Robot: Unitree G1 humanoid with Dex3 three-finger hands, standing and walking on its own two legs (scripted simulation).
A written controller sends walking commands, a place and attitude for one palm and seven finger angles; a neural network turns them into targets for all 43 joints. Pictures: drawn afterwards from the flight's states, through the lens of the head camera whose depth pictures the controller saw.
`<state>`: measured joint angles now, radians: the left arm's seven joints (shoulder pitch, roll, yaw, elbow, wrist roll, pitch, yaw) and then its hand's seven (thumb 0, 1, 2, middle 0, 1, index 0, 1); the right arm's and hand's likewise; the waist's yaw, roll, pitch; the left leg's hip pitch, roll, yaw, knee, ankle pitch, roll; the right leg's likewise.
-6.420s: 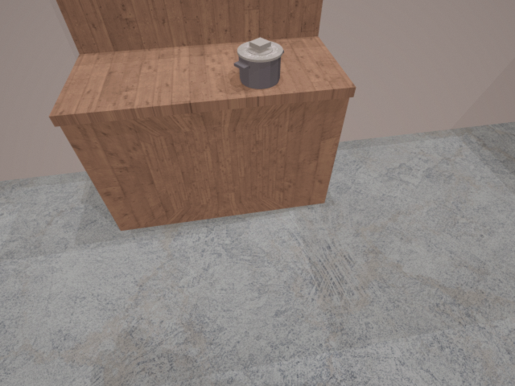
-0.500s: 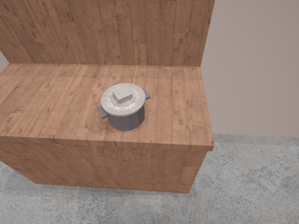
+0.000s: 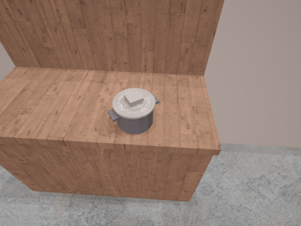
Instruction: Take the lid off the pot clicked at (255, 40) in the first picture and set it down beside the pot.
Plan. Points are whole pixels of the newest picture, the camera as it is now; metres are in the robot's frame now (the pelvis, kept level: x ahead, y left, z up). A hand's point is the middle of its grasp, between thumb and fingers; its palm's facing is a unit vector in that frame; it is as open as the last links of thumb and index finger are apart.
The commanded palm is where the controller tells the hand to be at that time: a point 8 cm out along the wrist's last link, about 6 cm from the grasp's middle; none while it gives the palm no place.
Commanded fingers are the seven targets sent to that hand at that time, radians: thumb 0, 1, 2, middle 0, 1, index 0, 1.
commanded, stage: look again from close up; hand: left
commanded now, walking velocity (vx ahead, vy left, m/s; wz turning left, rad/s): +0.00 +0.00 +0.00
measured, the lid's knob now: (133, 97) +0.53 +0.11 +0.03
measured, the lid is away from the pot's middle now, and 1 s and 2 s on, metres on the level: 0.00 0.00 0.00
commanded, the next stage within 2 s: shuffle to correct the standing spot in 1.30 s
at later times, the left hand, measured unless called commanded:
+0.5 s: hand out of the picture +0.03 +0.18 -0.17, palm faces +0.04 -0.97 -0.25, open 7.3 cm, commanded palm none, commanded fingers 0.00 0.90 0.90 -0.20 -0.30 -0.20 -0.30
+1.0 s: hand out of the picture -0.02 +0.18 -0.17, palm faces +0.03 -0.97 -0.22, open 7.4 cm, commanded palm none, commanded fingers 0.00 0.90 0.90 -0.20 -0.30 -0.20 -0.30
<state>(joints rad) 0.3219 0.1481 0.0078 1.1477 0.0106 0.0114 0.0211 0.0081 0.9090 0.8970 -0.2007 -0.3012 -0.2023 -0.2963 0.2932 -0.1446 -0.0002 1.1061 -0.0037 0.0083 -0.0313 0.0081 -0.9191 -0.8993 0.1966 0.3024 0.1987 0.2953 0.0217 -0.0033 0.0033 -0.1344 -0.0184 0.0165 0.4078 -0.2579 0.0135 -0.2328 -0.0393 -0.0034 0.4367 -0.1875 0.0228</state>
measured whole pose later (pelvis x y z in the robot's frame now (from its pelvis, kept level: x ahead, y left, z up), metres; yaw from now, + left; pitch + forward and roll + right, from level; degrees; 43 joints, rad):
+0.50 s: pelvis +0.00 -0.01 -0.01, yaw +0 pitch -2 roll +1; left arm 0.27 0.16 -0.01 1.04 0.00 -0.02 0.04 0.01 0.91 0.90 -0.20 -0.30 -0.20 -0.30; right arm 0.21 -0.19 -0.02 1.07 -0.01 0.00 -0.02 0.01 -0.92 -0.90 0.19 0.30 0.20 0.29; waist 0.00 0.04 0.01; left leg -0.16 -0.01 0.01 0.49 -0.30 0.00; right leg -0.26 -0.03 -0.01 0.52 -0.23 0.01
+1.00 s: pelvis -0.02 +0.00 +0.00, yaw +0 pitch -2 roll +1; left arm 0.30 0.16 -0.01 1.09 0.01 -0.01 0.04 0.01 0.91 0.90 -0.20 -0.30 -0.20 -0.30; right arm 0.26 -0.15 -0.01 1.13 -0.01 0.00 -0.01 0.00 -0.91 -0.90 0.19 0.30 0.20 0.30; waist 0.00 0.01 0.03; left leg -0.16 -0.02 0.02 0.47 -0.27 0.01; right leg -0.26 -0.04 0.00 0.50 -0.20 0.02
